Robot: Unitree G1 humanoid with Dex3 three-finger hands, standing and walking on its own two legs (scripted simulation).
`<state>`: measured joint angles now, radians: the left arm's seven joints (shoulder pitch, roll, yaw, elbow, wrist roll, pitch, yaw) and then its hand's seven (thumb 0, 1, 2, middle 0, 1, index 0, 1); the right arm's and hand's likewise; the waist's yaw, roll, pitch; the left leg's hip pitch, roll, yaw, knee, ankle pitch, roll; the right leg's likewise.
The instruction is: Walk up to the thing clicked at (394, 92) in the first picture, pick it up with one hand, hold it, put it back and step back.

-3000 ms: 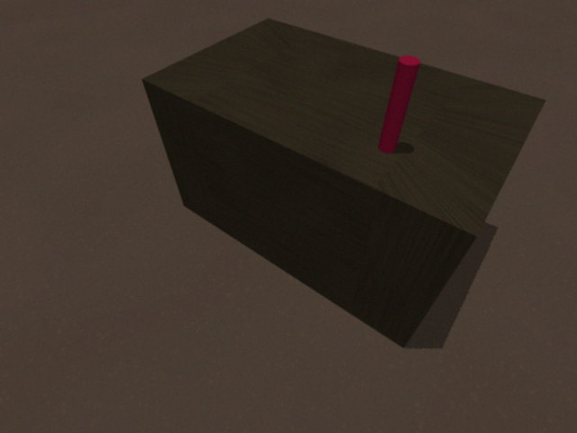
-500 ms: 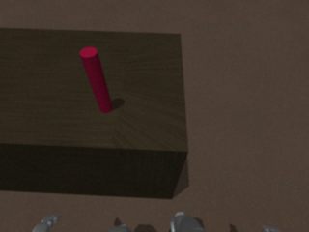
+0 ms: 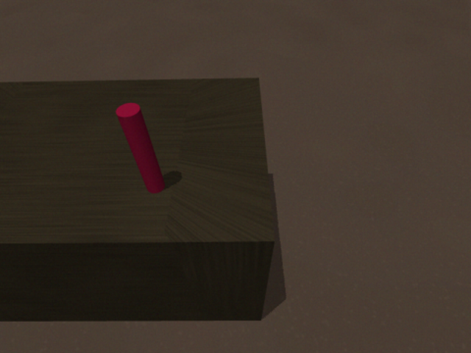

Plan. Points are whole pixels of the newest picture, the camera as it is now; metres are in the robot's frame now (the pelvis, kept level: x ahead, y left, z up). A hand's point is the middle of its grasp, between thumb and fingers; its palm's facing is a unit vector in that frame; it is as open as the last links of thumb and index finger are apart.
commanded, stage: walk up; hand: left
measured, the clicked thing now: (144, 153) +0.54 +0.23 +0.01
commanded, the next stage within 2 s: stand in 1.18 s
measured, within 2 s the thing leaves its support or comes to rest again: neither
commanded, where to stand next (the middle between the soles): +0.06 +0.01 m, yaw +1 degrees
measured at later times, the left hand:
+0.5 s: hand out of the picture +0.12 +0.27 -0.13, palm faces -0.04 -0.95 -0.32, open 7.4 cm
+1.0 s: hand out of the picture +0.10 +0.28 -0.13, palm faces -0.03 -0.94 -0.34, open 7.4 cm
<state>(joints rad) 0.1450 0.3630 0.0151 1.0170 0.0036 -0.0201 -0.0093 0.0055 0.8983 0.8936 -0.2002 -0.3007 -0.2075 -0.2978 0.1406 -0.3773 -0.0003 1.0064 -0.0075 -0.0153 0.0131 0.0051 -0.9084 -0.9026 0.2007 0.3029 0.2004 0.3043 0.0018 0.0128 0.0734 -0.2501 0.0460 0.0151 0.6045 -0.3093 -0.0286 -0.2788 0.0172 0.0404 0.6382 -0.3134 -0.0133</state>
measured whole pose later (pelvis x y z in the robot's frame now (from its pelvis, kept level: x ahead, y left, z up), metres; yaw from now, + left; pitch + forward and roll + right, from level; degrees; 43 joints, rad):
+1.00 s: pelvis +0.02 +0.03 +0.02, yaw -1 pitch -2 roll +0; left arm 0.08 0.34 0.01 1.17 0.01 -0.01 0.00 0.00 0.90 0.89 -0.20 -0.30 -0.21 -0.30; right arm 0.07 -0.34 -0.02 1.13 -0.01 -0.01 0.01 0.00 -0.91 -0.90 0.20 0.30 0.20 0.30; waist 0.00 0.01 0.05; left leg -0.09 0.02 0.06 0.32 -0.20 0.00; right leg -0.11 -0.01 0.08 0.33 -0.18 0.03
